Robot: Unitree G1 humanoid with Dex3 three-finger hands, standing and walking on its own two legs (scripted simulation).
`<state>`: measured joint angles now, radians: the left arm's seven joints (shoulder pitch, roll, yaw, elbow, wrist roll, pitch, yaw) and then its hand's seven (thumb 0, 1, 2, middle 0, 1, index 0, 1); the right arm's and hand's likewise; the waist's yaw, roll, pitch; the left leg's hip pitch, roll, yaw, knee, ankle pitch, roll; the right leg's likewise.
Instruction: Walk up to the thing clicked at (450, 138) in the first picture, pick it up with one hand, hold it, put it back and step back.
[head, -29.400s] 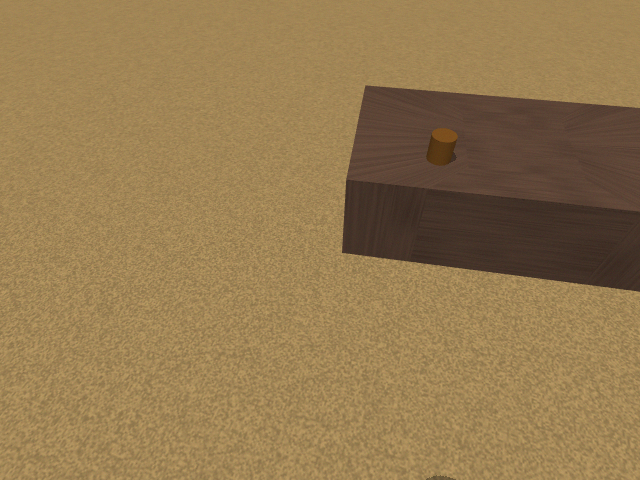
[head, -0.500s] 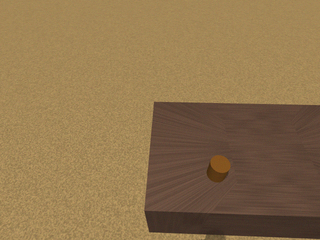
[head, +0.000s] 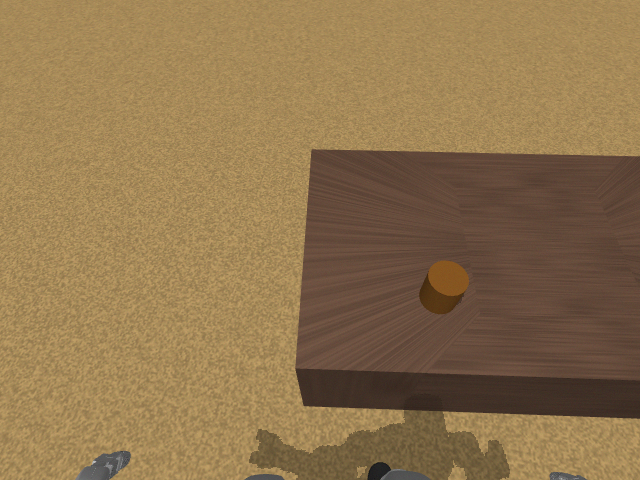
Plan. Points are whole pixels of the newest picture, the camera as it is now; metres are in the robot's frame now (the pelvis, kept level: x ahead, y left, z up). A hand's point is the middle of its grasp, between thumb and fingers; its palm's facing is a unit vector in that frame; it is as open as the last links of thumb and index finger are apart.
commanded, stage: step back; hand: right
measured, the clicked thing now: (442, 287) +0.53 -0.25 -0.33
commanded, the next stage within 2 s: none
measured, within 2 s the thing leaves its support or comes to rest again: neither
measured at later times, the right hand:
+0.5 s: hand out of the picture -0.03 -0.21 -0.16, palm faces +0.04 +0.91 -0.41, open 7.4 cm
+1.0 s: hand out of the picture -0.13 -0.20 -0.15, palm faces -0.02 +0.89 -0.45, open 7.4 cm
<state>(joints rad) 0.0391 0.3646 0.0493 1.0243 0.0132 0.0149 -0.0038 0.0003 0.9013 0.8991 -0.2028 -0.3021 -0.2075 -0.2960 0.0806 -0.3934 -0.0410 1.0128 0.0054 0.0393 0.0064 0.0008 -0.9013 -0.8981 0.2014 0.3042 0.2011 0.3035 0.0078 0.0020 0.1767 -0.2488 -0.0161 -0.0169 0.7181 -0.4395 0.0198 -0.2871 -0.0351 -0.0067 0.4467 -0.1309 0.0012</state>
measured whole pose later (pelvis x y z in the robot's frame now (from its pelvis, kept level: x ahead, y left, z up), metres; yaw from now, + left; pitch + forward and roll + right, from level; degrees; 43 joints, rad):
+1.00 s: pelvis -0.21 +0.07 -0.02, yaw -2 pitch -3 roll +1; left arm 0.09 0.39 0.07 0.75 0.03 0.08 0.00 0.00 0.90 0.90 -0.20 -0.30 -0.21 -0.30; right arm 0.16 -0.37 -0.04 0.87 -0.03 0.02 -0.01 0.00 -0.90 -0.90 0.20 0.30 0.20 0.30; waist 0.02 -0.08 0.20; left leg -0.24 -0.05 0.00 0.65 -0.35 0.02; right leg -0.44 0.02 0.09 0.77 -0.37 -0.01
